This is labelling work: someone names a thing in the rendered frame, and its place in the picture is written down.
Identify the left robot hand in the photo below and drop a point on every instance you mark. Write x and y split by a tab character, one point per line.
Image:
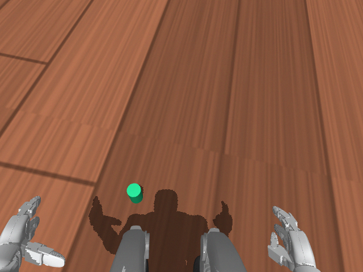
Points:
19	230

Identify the right robot hand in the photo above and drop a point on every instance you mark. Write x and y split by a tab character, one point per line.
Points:
294	240

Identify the can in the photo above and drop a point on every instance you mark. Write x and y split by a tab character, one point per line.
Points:
134	192

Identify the left robot arm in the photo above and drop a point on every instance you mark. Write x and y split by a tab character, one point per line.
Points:
10	258

